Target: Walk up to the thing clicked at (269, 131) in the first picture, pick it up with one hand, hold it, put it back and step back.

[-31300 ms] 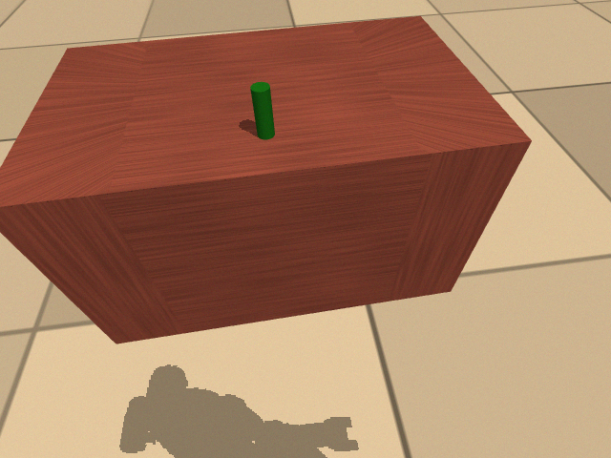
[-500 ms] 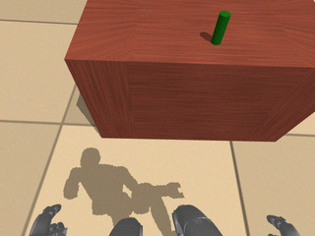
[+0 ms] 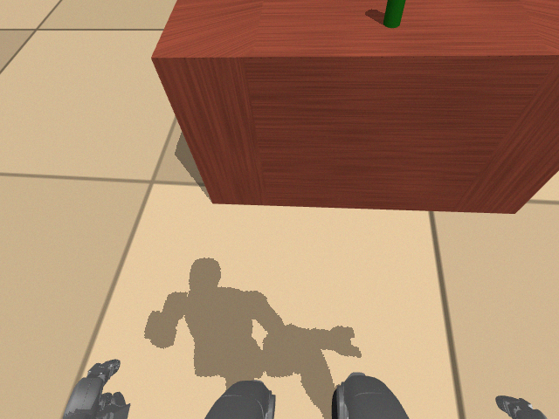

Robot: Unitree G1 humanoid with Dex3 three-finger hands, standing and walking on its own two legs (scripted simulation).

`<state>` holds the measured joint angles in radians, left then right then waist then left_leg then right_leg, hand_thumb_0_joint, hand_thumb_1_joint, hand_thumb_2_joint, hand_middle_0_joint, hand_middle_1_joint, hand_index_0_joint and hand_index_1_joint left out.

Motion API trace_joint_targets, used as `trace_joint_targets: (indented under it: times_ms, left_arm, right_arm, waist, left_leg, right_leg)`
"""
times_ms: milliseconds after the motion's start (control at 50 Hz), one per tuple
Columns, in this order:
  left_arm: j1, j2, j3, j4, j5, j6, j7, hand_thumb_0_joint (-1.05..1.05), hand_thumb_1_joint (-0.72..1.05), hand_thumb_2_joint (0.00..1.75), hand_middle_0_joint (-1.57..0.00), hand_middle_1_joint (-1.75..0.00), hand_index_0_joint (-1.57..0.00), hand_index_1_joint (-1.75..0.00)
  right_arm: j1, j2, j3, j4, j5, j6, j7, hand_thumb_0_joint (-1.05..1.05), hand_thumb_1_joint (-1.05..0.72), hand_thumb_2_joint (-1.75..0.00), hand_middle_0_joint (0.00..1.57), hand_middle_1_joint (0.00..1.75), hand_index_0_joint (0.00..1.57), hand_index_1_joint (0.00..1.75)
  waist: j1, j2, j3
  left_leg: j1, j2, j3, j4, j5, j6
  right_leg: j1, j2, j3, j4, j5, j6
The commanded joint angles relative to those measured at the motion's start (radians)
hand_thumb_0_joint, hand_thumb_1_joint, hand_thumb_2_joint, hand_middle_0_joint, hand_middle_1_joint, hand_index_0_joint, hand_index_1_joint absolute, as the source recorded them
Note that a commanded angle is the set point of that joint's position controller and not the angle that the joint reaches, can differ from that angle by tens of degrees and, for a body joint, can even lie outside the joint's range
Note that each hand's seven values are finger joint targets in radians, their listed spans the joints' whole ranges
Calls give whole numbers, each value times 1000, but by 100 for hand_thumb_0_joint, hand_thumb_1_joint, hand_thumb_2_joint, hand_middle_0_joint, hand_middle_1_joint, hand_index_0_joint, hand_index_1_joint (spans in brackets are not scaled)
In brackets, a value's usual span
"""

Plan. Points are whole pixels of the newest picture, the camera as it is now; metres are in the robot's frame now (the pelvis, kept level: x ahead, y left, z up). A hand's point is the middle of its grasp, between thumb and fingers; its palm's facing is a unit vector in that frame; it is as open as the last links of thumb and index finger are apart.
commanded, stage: step back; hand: right
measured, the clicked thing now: out of the picture +0.99 -0.26 +0.01
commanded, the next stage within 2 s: stand in 1.24 s
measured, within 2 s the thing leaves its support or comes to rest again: neither
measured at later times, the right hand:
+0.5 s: hand out of the picture -0.03 -0.26 -0.13, palm faces +0.02 +0.93 -0.37, open 7.4 cm
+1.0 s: hand out of the picture -0.02 -0.24 -0.15, palm faces +0.05 +0.93 -0.35, open 7.4 cm
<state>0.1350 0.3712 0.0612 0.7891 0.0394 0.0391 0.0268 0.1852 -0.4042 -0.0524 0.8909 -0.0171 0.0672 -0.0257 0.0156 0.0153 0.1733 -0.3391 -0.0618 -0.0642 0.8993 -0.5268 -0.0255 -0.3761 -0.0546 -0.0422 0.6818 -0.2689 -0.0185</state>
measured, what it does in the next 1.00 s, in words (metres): steps on the spot: left foot, then right foot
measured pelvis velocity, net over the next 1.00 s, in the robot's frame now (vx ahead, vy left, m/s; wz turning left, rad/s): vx -0.07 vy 0.02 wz -0.04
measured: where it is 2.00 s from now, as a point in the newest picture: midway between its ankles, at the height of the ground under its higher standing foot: outside the picture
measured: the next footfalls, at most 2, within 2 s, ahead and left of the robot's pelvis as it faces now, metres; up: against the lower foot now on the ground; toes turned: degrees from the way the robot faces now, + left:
left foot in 0.06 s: -0.02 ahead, +0.15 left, +0.00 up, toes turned -3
right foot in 0.36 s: -0.02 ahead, -0.11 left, +0.00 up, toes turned -3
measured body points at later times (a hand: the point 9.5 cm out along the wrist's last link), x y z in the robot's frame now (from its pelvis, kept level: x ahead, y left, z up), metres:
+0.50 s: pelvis -0.11 +0.01 +0.01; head -0.10 +0.00 +0.46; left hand -0.07 +0.32 -0.11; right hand -0.03 -0.31 -0.11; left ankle -0.07 +0.13 -0.69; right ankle -0.12 -0.11 -0.72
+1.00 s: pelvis -0.07 +0.02 +0.01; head -0.06 +0.02 +0.46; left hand +0.04 +0.33 -0.11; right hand -0.02 -0.29 -0.12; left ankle -0.06 +0.15 -0.72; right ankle -0.06 -0.11 -0.72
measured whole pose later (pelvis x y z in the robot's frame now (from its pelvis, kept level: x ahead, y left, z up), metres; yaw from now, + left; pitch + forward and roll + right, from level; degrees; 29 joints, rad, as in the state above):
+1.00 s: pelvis -0.07 +0.02 +0.01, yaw -2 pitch -3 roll +0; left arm 0.13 0.38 0.04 1.01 0.03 -0.02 -0.01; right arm 0.18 -0.35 -0.04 1.03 -0.01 0.00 0.00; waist -0.01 0.01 0.06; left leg -0.25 0.01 -0.02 0.61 -0.33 -0.01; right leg -0.26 -0.02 -0.01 0.60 -0.30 0.00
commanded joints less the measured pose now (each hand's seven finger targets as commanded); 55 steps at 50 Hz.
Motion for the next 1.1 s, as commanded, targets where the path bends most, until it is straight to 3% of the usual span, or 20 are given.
trace_joint_targets:
  times_ms: [0, 40, 60, 80, 120, 160, 260, 320, 340, 380, 580, 600, 640, 680, 760, 840, 880, 920, 1000, 1080]
  left_arm:
    - [-19, 284, 72, -70, -12, -6, 14, 0, 90, 90, -20, -30, -20, -30]
    - [6, 229, 45, -59, -13, 2, 9, 0, 90, 90, -20, -30, -20, -30]
    - [-32, 188, 30, -76, -20, -6, 9, 0, 90, 90, -20, -30, -20, -30]
    - [-114, 246, 65, -71, -6, -7, 19, 0, 90, 90, -20, -30, -20, -30]
    - [-33, 222, 61, -8, -25, -4, 12, 0, 90, 90, -20, -30, -20, -30]
    - [48, 222, 67, 31, -29, -7, -3, 0, 90, 90, -20, -30, -20, -30]
    - [22, 198, 50, 50, -11, -42, -32, 0, 90, 90, -20, -30, -20, -30]
    - [127, 190, 53, 126, -1, -66, -24, 0, 90, 90, -20, -30, -20, -30]
    - [159, 222, 67, 137, 9, -74, -22, 0, 90, 90, -20, -30, -20, -30]
    - [109, 348, 88, 119, 17, -86, -20, 0, 90, 90, -20, -30, -20, -30]
    - [20, 257, 46, 90, -4, -79, -31, 0, 90, 90, -20, -30, -20, -30]
    - [38, 224, 28, 90, -4, -75, -34, 0, 90, 90, -20, -30, -20, -30]
    - [18, 173, 14, 88, -24, -67, -31, 0, 90, 90, -20, -30, -20, -30]
    - [25, 234, 33, 99, -17, -68, -26, 0, 90, 90, -20, -30, -20, -30]
    - [71, 202, 34, 134, -24, -76, -33, 0, 90, 90, -20, -30, -20, -30]
    - [99, 183, 39, 178, -15, -78, -21, 0, 90, 90, -20, -30, -20, -30]
    - [68, 270, 53, 163, -4, -86, -12, 0, 90, 90, -20, -30, -20, -30]
    - [-90, 294, 47, 129, -7, -84, -21, 0, 90, 90, -20, -30, -20, -30]
    - [-111, 207, 16, 150, -27, -75, -26, 0, 90, 90, -20, -30, -20, -30]
    - [-100, 218, 26, 192, -32, -80, -20, 0, 90, 90, -20, -30, -20, -30]
  right_arm:
    - [98, -175, -53, -47, -8, -34, 5, 0, -90, -90, 20, 30, 20, 30]
    - [119, -208, -70, -25, -26, -39, 9, 0, -90, -90, 20, 30, 20, 30]
    - [51, -316, -86, -47, -33, -39, 18, 0, -90, -90, 20, 30, 20, 30]
    - [7, -370, -100, -69, -27, -41, 23, 0, -90, -90, 20, 30, 20, 30]
    - [-95, -250, -57, -74, -30, -57, 10, 0, -90, -90, 20, 30, 20, 30]
    - [-111, -227, -53, -72, -29, -68, 4, 0, -90, -90, 20, 30, 20, 30]
    - [-54, -230, -67, -58, -43, -72, 25, 0, -90, -90, 20, 30, 20, 30]
    - [-61, -221, -66, -59, -32, -57, 31, 0, -90, -90, 20, 30, 20, 30]
    - [-40, -180, -55, -63, -29, -56, 31, 0, -90, -90, 20, 30, 20, 30]
    - [-136, -160, -53, -76, -24, -64, 26, 0, -90, -90, 20, 30, 20, 30]
    - [0, -138, -61, 25, -17, -110, 40, 0, -90, -90, 20, 30, 20, 30]
    - [20, -151, -69, 37, -21, -114, 32, 0, -90, -90, 20, 30, 20, 30]
    - [72, -279, -90, 39, -27, -122, 26, 0, -90, -90, 20, 30, 20, 30]
    - [43, -271, -90, 26, -24, -125, 25, 0, -90, -90, 20, 30, 20, 30]
    - [-17, -227, -73, 21, -22, -125, 21, 0, -90, -90, 20, 30, 20, 30]
    - [-91, -171, -43, 8, 1, -101, 21, 0, -90, -90, 20, 30, 20, 30]
    - [-89, -102, -16, 2, 11, -97, 18, 0, -90, -90, 20, 30, 20, 30]
    - [-3, -138, -32, 68, 1, -89, 13, 0, -90, -90, 20, 30, 20, 30]
    - [-24, -164, -24, 112, -6, -114, 14, 0, -90, -90, 20, 30, 20, 30]
    - [-71, -159, -13, 127, 3, -121, 11, 0, -90, -90, 20, 30, 20, 30]
  waist:
    - [-11, -198, -278]
    - [-33, -58, -255]
    - [-37, 242, -212]
    - [-81, 223, -163]
    - [8, 19, -136]
    - [37, 70, -132]
    - [-41, 175, -139]
    - [11, 120, -148]
    - [22, 48, -161]
    - [54, -158, -51]
    - [-17, -144, -129]
    - [-29, -98, -153]
    - [-50, 162, -187]
    - [-39, 58, -128]
    - [-12, 156, -146]
    - [44, 104, -178]
    - [36, -95, -181]
    - [-28, -120, -143]
    - [-14, -57, -188]
    - [6, -45, -237]
  left_leg:
    - [81, 26, 74, -300, 109, 33]
    - [212, 116, -70, -533, 159, 90]
    - [191, 372, -421, -619, 176, 218]
    - [-28, 492, -545, -665, 184, 344]
    - [-19, 345, -270, -559, 415, 254]
    - [-8, 284, -167, -547, 285, 204]
    - [102, 299, -198, -592, -84, 218]
    - [-17, 249, -109, -504, -103, 162]
    - [-132, 211, -77, -407, -97, 116]
    - [-195, 80, -18, -74, -25, 16]
    - [165, 41, 85, -451, 222, 20]
    - [283, 47, 54, -490, 240, 31]
    - [279, 366, -434, -663, -96, 181]
    - [220, 390, -434, -653, -29, 258]
    - [149, 308, -216, -566, 323, 204]
    - [-22, 223, -85, -433, 375, 107]
    - [-139, 106, -31, -311, 170, 33]
    - [66, 87, 27, -218, 52, 16]
    - [130, 180, -86, -494, 366, 66]
    - [117, 166, -29, -442, 650, 57]
  right_leg:
    - [205, -218, 264, -145, 265, -143]
    - [24, -135, 194, -8, 25, -62]
    - [-183, 61, 13, 189, -264, 0]
    - [-100, 74, 123, 409, -390, 16]
    - [-79, 123, 234, 533, -274, 1]
    - [-54, 117, 207, 484, -180, -2]
    - [38, 72, 68, 0, -282, 24]
    - [276, 104, 42, -324, -99, -26]
    - [394, 63, 157, -337, -138, -51]
    - [85, -280, 659, -502, -677, -206]
    - [63, -123, 216, -280, -91, -114]
    - [-4, -92, 169, -191, -19, -91]
    - [-148, 64, 25, 90, -265, -15]
    - [-142, 13, 130, 212, -284, -17]
    - [-6, 0, 69, 46, -208, -3]
    - [299, 52, 19, -249, 61, -7]
    - [306, -137, 329, -345, -55, -75]
    - [62, -260, 396, -366, -189, -182]
    - [132, -68, 136, -229, 102, -30]
    - [310, -69, 113, -214, 332, -26]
